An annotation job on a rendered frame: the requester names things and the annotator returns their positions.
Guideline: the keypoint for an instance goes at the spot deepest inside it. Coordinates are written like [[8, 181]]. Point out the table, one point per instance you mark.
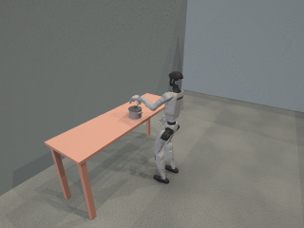
[[86, 140]]

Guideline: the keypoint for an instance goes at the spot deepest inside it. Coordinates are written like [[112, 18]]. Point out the left robot thigh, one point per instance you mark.
[[163, 136]]

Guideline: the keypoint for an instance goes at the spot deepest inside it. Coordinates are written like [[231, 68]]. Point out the robot torso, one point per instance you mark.
[[172, 110]]

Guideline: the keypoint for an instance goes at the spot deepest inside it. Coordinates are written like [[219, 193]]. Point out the robot left hand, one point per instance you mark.
[[133, 99]]

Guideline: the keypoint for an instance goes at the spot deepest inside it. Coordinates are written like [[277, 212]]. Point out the robot left upper arm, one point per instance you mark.
[[166, 97]]

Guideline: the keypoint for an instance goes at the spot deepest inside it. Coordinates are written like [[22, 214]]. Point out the robot right hand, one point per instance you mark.
[[163, 120]]

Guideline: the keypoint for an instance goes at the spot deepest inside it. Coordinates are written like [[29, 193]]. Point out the left robot forearm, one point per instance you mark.
[[145, 101]]

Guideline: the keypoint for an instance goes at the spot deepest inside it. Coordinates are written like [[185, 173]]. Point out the pot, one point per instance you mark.
[[135, 115]]

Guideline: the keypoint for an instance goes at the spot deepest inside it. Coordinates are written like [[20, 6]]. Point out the lid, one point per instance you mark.
[[132, 109]]

